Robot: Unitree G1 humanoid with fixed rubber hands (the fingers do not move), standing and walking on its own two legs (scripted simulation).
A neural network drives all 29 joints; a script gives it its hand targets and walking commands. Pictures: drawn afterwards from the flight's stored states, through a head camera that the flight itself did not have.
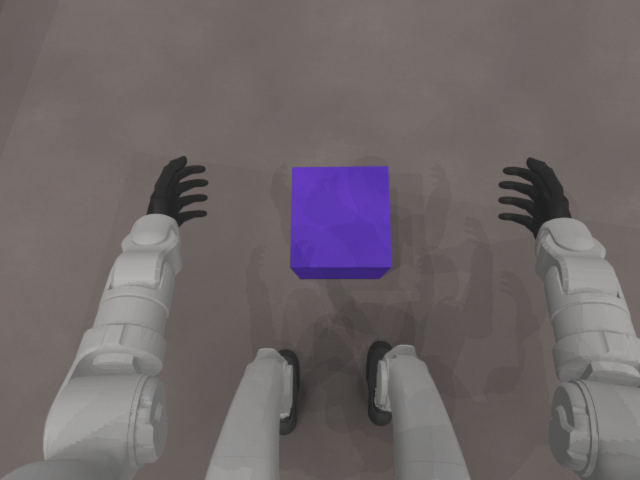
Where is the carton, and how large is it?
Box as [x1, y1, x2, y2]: [290, 166, 391, 278]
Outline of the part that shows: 387,166 292,167 290,267 300,278 379,278 391,266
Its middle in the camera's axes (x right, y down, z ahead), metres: +0.05 -0.02 +0.97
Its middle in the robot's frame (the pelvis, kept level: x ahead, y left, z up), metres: +0.51 -0.01 -0.56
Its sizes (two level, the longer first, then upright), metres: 0.231 0.219 0.243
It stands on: the floor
